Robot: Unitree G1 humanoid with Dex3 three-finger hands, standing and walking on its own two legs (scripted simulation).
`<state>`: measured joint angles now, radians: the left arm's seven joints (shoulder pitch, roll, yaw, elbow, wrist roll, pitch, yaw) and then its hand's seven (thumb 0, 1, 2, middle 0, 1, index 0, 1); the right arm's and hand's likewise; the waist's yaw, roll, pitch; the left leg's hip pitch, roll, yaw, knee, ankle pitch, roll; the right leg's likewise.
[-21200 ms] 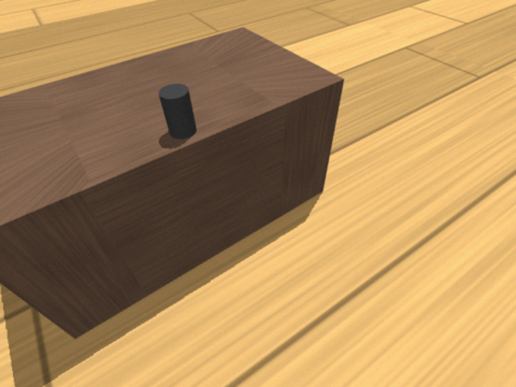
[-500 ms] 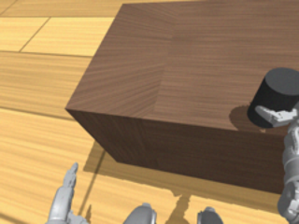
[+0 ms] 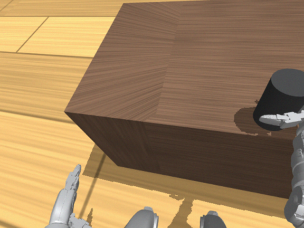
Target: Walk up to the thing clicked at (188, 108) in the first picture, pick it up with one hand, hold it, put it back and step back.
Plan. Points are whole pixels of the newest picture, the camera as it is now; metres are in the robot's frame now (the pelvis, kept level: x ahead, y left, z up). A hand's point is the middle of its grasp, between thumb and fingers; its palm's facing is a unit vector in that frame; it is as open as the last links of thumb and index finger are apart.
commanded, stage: open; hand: right
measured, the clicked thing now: (280, 102) +0.46 -0.24 +0.03
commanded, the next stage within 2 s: withdraw in 0.08 s
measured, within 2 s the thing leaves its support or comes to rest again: neither
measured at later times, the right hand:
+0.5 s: hand out of the picture +0.46 -0.29 +0.10, palm faces +0.34 +0.94 +0.00, open 17.0 cm
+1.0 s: hand out of the picture +0.42 -0.41 +0.15, palm faces +0.58 +0.76 -0.27, open 17.4 cm
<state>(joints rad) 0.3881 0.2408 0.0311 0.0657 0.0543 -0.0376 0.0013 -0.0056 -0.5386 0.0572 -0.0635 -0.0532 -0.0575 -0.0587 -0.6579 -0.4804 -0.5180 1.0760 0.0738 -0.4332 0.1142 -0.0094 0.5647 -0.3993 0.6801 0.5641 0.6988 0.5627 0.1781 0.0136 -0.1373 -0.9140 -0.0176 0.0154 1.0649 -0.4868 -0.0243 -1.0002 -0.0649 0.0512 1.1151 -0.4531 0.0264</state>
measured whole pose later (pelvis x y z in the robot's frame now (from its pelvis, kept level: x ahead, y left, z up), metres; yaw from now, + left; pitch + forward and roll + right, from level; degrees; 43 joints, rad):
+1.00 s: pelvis +0.03 +0.00 +0.05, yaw +0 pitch +12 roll +2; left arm 0.38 0.28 0.02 0.30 -0.04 0.02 0.01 0.00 -0.53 0.06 -0.06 -0.05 -0.06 -0.05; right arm -0.66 -0.77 -0.56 1.08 -0.04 -0.09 -0.01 -0.01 0.54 -0.05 0.07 0.05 0.07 0.06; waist 0.06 0.02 -0.07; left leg -0.56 0.00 -0.01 0.74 -0.39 -0.03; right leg -0.64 -0.05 0.01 0.79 -0.36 0.02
